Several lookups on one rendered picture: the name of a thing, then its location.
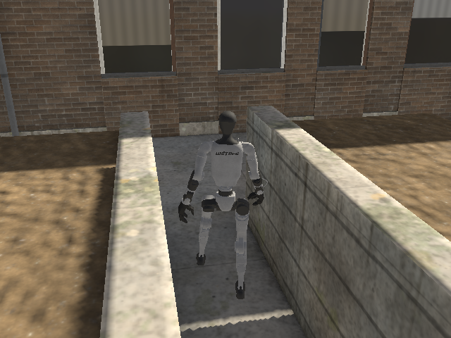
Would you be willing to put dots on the left robot forearm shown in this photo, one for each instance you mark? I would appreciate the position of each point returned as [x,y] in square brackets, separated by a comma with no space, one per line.
[189,192]

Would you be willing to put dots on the robot right foot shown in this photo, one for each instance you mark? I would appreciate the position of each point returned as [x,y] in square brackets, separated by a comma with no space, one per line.
[240,292]

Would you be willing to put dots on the robot right upper arm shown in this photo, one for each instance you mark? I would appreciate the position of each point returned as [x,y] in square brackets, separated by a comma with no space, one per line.
[248,149]

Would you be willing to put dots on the robot left hand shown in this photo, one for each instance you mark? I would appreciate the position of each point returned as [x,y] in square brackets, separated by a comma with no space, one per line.
[181,211]

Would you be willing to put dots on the robot right hand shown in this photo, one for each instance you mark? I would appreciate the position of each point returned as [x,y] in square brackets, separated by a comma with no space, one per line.
[254,195]

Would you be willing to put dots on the right robot forearm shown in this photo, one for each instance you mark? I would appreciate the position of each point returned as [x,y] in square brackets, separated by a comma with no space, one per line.
[258,186]

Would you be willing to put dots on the robot head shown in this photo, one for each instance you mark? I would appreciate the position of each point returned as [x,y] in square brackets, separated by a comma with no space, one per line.
[227,121]

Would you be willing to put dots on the robot left upper arm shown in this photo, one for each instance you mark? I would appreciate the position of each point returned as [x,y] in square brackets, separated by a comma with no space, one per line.
[204,148]

